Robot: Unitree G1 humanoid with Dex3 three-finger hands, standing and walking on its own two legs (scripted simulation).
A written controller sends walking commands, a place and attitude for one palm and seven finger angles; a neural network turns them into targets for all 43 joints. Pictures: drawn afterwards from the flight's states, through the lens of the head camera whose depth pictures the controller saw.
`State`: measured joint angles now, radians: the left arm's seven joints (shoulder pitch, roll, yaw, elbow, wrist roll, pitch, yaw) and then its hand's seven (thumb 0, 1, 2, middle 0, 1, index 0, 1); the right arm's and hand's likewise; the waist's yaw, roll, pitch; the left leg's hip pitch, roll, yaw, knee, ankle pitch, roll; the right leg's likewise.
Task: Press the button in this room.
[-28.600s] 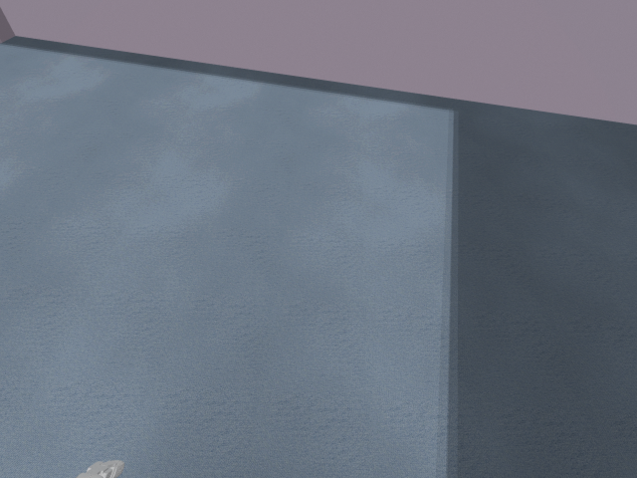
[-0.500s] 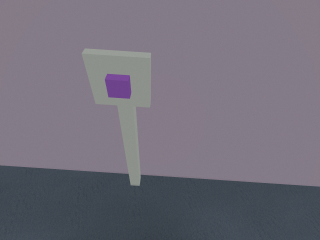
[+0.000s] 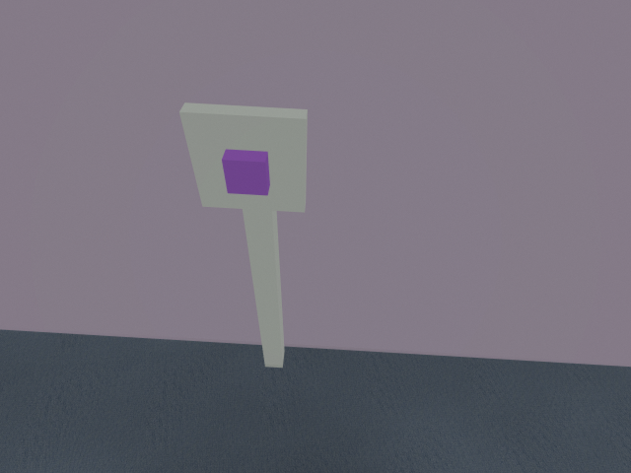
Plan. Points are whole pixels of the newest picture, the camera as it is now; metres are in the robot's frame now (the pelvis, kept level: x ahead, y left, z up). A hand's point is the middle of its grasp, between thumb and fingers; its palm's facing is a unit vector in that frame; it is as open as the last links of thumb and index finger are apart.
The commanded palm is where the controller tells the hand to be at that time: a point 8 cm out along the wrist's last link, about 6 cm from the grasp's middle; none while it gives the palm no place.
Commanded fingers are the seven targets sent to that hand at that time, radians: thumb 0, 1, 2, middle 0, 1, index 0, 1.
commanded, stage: shuffle to correct the standing spot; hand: left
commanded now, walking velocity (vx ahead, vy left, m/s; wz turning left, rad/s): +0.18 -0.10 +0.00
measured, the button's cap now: (247, 171) +0.56 +0.15 +0.08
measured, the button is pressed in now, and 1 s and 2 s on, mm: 0 0 0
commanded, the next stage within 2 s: come to a stop and stand still in 0.20 s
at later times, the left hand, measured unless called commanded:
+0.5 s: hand out of the picture +0.03 +0.13 -0.19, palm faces +0.01 -0.99 -0.16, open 7.3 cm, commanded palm none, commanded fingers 0.00 0.90 0.90 -0.20 -0.30 -0.20 -0.30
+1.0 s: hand out of the picture +0.08 +0.19 -0.18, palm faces +0.01 -0.97 -0.24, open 7.3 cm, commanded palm none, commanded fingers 0.00 0.90 0.90 -0.20 -0.30 -0.20 -0.30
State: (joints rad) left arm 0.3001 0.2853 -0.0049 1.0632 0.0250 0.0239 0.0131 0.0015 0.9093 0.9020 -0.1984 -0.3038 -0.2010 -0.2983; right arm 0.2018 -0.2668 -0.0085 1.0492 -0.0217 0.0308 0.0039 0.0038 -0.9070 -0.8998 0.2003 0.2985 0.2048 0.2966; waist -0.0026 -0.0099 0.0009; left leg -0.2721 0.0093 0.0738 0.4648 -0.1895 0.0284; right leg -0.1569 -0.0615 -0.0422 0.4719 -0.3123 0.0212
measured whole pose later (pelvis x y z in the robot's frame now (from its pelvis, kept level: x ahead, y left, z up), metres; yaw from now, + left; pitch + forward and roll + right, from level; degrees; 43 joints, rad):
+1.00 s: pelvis +0.01 +0.00 -0.01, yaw +0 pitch -3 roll -1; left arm 0.24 0.22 0.00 0.94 0.02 0.03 0.03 0.00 0.91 0.90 -0.20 -0.30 -0.20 -0.30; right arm 0.22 -0.18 -0.01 0.93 -0.02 0.02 -0.01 0.00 -0.91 -0.90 0.20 0.30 0.20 0.30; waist 0.00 -0.01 0.01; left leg -0.31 0.04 0.10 0.61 -0.26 0.03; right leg -0.21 -0.06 -0.05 0.59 -0.33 0.03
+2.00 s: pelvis +0.01 -0.03 +0.00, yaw +0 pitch -1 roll +0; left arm 0.32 0.15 -0.01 1.07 0.02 -0.01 0.03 0.00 0.91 0.90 -0.20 -0.30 -0.20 -0.30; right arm 0.29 -0.14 0.00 1.10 -0.01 -0.01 -0.02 0.01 -0.92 -0.90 0.20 0.30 0.20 0.30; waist 0.00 -0.01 0.02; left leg -0.27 0.05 0.08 0.47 -0.18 -0.01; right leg -0.19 -0.01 -0.04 0.49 -0.28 -0.01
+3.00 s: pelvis +0.02 -0.03 -0.01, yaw +0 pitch -1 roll +0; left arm 0.24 0.19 0.00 0.95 0.02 0.01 0.04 0.00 0.91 0.90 -0.20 -0.30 -0.20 -0.30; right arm 0.21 -0.18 -0.01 0.94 -0.02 0.01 -0.01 0.00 -0.91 -0.90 0.20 0.30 0.20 0.30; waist -0.01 0.02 0.03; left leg -0.31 0.04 0.06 0.61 -0.28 0.01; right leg -0.22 -0.01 -0.03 0.61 -0.36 -0.01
